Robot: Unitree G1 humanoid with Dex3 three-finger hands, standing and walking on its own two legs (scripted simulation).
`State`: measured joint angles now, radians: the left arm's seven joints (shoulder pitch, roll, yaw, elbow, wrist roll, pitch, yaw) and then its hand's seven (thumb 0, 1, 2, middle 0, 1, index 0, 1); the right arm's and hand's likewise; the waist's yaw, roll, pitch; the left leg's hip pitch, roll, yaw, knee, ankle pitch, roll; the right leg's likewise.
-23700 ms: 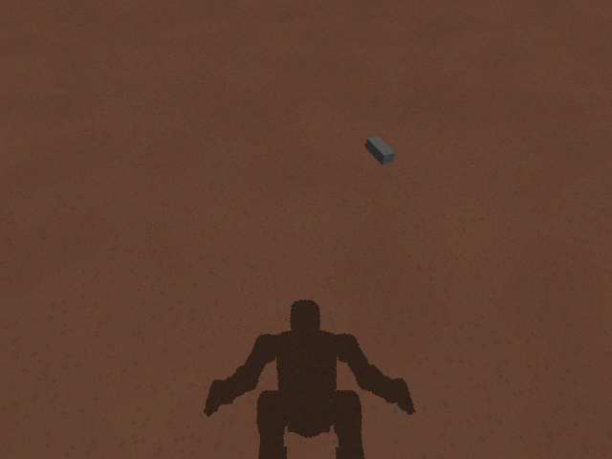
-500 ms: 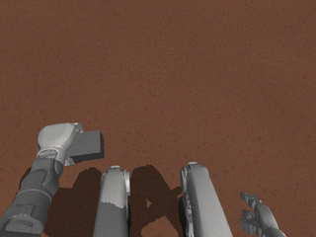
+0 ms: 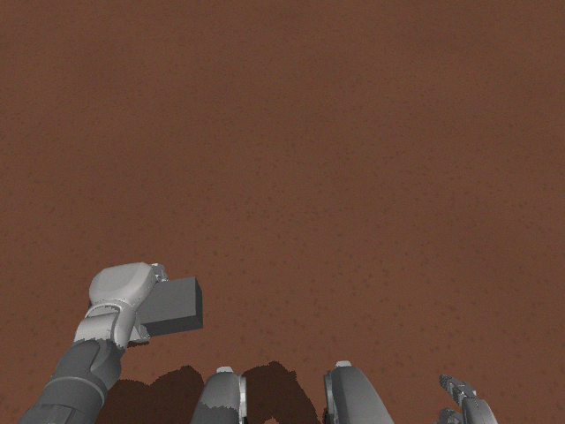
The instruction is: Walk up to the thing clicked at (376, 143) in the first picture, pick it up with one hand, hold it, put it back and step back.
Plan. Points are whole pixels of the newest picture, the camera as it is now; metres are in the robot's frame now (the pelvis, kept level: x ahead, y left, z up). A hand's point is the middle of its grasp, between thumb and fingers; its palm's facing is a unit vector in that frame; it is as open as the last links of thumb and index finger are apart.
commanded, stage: lift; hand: left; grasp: from above
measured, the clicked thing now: (148, 310) +0.32 +0.23 -0.11
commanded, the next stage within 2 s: hold in 0.46 s
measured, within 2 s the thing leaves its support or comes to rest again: neither
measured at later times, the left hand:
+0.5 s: hand (125, 278) +0.33 +0.22 +0.01, palm faces -0.45 -0.09 -0.89, open 9.7 cm
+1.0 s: hand (119, 263) +0.34 +0.22 +0.04, palm faces -0.45 -0.07 -0.89, open 9.7 cm
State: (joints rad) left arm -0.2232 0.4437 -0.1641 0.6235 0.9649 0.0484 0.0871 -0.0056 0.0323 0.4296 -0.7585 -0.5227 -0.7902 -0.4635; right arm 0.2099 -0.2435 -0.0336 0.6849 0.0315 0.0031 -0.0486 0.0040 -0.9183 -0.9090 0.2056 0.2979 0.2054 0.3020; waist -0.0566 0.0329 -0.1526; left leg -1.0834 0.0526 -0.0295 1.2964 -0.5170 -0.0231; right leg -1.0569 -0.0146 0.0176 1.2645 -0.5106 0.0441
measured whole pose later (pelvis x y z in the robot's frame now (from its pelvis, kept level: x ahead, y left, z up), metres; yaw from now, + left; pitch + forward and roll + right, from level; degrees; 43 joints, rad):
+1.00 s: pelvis +0.04 +0.00 +0.10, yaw -1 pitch +5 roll +0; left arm -0.23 0.39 -0.21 0.69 0.99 0.02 0.04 -0.02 -0.01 0.50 -0.77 -0.53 -0.79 -0.48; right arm 0.22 -0.25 -0.05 0.69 0.04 0.03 -0.03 0.01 -0.91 -0.90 0.20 0.30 0.20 0.30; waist -0.02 0.03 -0.05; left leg -0.44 0.04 0.03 0.68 -0.32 -0.02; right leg -0.44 -0.04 0.04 0.68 -0.32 0.05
